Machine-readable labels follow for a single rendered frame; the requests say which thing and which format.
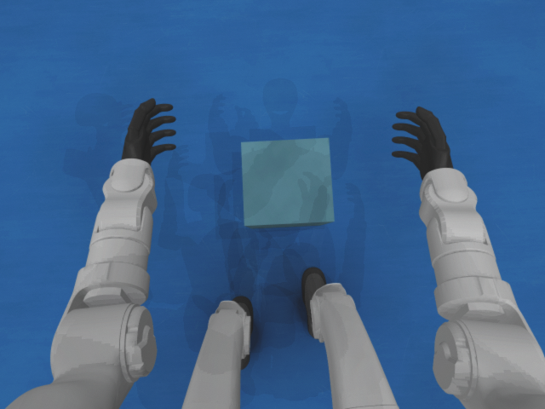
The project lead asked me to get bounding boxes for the robot left upper arm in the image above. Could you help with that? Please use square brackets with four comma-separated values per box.
[5, 303, 157, 409]

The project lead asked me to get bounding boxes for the right robot hand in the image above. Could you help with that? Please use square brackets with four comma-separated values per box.
[392, 107, 454, 180]

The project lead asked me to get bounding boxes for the robot right upper arm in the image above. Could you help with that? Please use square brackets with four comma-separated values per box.
[433, 319, 545, 409]

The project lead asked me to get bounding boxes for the robot left forearm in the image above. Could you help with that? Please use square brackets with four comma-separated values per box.
[50, 158, 158, 377]

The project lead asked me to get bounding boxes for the carton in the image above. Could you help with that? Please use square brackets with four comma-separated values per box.
[241, 138, 335, 228]

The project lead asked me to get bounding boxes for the robot right forearm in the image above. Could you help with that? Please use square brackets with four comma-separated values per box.
[419, 168, 545, 364]

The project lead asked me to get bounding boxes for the right robot foot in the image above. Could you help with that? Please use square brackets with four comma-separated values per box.
[301, 268, 326, 338]

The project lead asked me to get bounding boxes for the left robot shin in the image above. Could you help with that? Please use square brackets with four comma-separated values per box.
[208, 301, 246, 358]

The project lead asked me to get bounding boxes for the left robot hand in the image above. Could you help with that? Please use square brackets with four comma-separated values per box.
[121, 98, 176, 165]

